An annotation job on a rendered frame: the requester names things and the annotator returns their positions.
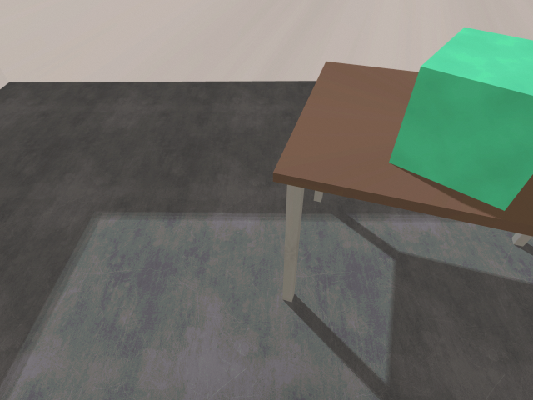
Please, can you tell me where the table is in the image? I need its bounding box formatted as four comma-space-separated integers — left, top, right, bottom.
273, 62, 533, 302

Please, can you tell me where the carton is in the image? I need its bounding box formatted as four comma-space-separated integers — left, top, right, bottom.
389, 27, 533, 211

